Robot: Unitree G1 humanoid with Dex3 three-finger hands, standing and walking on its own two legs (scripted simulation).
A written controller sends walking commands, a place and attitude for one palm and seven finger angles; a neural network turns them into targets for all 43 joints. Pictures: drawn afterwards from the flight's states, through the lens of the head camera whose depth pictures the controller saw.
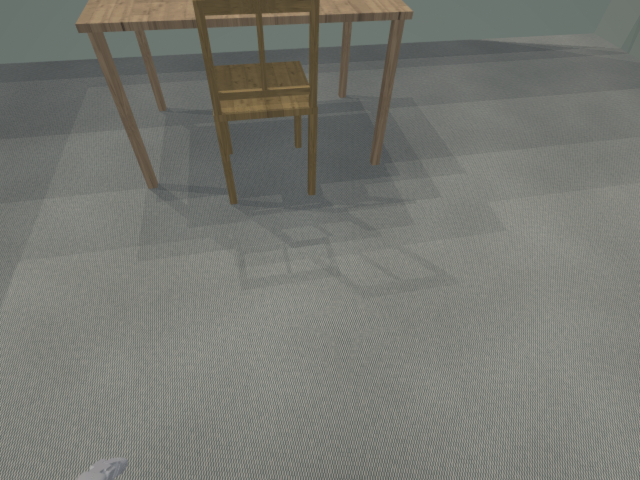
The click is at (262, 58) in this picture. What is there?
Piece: chair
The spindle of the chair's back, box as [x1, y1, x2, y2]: [256, 14, 266, 89]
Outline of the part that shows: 256,14 262,89 266,89 261,14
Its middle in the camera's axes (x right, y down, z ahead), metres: -0.21 -0.64 +1.34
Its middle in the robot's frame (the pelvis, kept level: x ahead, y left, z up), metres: +1.41 +0.27 -0.10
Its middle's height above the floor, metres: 0.67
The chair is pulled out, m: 0.00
